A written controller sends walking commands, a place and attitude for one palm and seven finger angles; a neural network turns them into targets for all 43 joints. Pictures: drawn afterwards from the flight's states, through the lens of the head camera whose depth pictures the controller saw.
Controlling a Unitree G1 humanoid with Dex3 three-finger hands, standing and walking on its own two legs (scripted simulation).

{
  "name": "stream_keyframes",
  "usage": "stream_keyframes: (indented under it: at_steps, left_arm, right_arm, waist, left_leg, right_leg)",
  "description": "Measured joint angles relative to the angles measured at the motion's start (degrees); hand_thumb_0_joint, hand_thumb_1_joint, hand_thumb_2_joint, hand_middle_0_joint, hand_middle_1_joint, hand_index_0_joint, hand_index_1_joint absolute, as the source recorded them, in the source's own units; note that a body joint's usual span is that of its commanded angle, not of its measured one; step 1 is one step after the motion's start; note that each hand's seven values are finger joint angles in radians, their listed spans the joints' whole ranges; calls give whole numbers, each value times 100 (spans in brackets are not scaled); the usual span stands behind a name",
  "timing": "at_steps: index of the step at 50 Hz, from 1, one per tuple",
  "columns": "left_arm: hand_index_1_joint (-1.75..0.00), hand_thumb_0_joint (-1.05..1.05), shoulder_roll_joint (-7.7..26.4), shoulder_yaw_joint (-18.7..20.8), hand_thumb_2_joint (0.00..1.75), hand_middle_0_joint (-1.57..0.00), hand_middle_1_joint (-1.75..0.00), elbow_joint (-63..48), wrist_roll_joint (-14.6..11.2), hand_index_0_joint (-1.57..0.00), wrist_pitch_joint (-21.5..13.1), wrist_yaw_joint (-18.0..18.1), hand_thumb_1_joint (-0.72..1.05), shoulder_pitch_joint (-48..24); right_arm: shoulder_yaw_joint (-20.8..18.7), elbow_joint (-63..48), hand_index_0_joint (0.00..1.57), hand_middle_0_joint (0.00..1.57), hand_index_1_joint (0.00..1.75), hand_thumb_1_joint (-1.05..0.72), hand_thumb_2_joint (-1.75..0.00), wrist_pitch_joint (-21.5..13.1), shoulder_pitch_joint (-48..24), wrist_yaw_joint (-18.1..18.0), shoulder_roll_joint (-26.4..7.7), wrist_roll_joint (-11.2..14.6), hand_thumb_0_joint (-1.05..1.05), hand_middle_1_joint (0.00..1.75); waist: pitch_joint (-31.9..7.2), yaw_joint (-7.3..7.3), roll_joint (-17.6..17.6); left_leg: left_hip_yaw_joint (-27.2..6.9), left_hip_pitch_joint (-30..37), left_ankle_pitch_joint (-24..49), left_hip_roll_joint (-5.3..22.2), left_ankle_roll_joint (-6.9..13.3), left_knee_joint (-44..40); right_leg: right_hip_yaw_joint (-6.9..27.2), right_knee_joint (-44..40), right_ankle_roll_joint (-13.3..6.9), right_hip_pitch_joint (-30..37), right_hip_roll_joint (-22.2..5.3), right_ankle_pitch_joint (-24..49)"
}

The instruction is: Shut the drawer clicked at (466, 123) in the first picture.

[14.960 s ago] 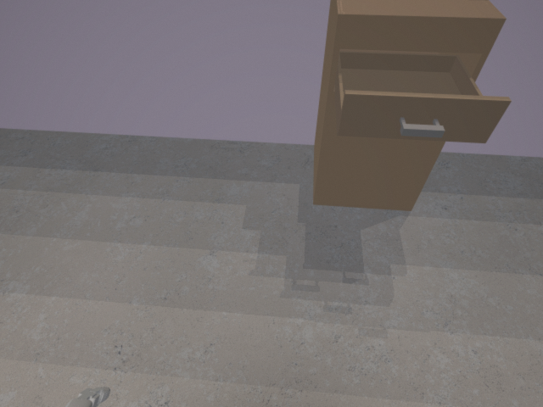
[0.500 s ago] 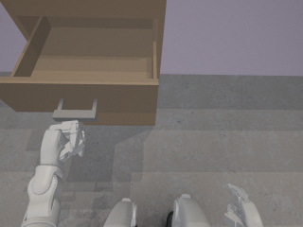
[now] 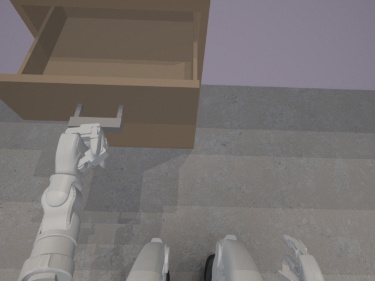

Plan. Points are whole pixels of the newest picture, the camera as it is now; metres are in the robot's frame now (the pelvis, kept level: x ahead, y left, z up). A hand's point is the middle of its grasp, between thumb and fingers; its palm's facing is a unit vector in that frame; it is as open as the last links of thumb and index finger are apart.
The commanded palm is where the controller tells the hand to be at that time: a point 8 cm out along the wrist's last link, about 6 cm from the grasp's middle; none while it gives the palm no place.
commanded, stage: push the drawer shut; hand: left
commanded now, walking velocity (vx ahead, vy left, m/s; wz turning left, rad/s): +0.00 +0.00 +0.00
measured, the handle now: (98, 116) +0.44 +0.22 +0.03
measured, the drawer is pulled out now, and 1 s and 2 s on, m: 0.24 0.11 0.00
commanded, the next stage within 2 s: none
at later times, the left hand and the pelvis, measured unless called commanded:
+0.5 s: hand (111, 120) +0.43 +0.19 +0.03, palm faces +0.02 -1.00 -0.06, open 3.1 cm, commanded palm +0.43 +0.24 +0.04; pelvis -0.01 +0.00 +0.00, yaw -1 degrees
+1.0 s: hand (116, 99) +0.49 +0.19 +0.03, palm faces +0.02 -1.00 -0.05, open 3.2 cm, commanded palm +0.49 +0.23 +0.04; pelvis -0.01 +0.00 -0.01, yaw -1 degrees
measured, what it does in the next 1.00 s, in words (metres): stands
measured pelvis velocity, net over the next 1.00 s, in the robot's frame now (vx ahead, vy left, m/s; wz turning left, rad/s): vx -0.01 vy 0.00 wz -0.02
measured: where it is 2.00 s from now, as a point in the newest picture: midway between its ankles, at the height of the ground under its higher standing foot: outside the picture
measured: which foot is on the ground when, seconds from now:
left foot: down 0.00-1.00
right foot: down 0.00-1.00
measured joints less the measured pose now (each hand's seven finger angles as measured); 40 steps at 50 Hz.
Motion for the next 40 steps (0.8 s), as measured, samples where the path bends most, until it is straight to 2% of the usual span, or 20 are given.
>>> stream_keyframes:
  at_steps: [6,17,29,40]
  left_arm:
    - [-160,-2,131,89,95,-140,-160,552,41,-140,38,27,82,-520]
    - [-160,2,376,370,96,-140,-160,1619,162,-140,-127,26,84,-1427]
    - [-160,0,707,741,94,-140,-160,2540,314,-140,-359,-165,82,-2209]
    - [-160,2,862,840,94,-140,-160,2907,379,-140,-336,-136,83,-2668]
  right_arm:
    - [14,55,20,20,30,-90,-90,0,77,6,-21,0,0,30]
    - [18,126,20,20,30,-90,-90,108,325,76,-86,-53,0,30]
    - [50,166,20,20,30,-90,-90,308,503,129,-121,-120,0,30]
    - [46,140,20,20,30,-90,-90,465,549,212,-124,-170,0,30]
  waist:
    - [-1,-95,16]
    - [21,-292,20]
    - [49,-461,12]
    - [72,-548,49]
  left_leg:
    - [-6,-38,63,13,-10,-29]
    - [38,-140,130,38,-5,-60]
    - [73,-345,113,71,15,10]
    - [73,-455,100,79,36,20]
  right_leg:
    - [-7,-50,-13,-30,15,74]
    - [35,-92,-18,-148,44,167]
    - [72,-47,-7,-366,79,188]
    - [75,-78,21,-458,93,202]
